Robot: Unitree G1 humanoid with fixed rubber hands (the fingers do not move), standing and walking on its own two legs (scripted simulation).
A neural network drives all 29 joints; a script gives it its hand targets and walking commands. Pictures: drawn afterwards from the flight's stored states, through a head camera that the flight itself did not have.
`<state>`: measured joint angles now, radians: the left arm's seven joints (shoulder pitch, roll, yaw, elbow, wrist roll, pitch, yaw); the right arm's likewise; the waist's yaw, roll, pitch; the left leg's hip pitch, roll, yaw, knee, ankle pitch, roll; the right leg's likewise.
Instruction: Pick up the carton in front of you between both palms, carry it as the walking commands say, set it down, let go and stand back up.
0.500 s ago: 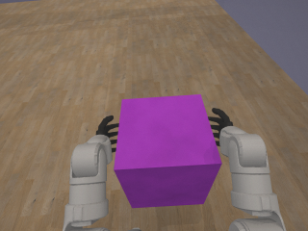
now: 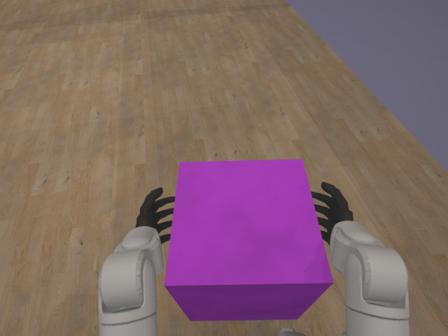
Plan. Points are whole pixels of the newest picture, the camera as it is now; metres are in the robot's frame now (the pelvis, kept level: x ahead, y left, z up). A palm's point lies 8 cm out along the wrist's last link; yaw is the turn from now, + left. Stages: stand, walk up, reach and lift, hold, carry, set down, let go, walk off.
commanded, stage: carry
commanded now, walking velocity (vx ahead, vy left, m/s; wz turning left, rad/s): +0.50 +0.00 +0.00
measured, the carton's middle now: (242, 246) +0.29 -0.01 -0.01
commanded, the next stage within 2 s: none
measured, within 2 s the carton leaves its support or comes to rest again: neither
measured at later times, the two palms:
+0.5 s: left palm (172, 105) +0.58 +0.12 +0.09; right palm (300, 97) +0.61 -0.17 +0.08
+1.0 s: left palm (166, 43) +0.92 +0.17 +0.07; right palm (262, 38) +0.92 -0.13 +0.08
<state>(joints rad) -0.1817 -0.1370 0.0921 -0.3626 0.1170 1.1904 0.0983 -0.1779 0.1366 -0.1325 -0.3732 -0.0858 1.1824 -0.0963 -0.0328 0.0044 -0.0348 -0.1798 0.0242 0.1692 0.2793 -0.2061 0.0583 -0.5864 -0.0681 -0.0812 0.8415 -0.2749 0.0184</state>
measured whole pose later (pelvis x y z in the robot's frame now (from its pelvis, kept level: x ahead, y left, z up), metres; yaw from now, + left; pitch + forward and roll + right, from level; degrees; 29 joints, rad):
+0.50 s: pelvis +0.33 -0.04 +0.00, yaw +4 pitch +5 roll +1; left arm -0.17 -0.14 0.12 -0.32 0.10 1.21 0.09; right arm -0.18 0.14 -0.11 -0.33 -0.13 1.22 -0.08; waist 0.02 0.01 -0.10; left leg -0.60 0.11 0.09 0.77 -0.17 -0.02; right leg -0.14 -0.03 -0.20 0.27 -0.21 -0.05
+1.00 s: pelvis +0.66 +0.02 +0.00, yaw +1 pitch +5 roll -1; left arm -0.12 -0.13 0.07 -0.34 0.13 1.18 0.09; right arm -0.12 0.13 -0.10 -0.33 -0.10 1.16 -0.08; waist -0.01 -0.01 -0.08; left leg -0.12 0.03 0.20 0.26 -0.22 0.05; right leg -0.62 -0.12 -0.10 0.79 -0.17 0.02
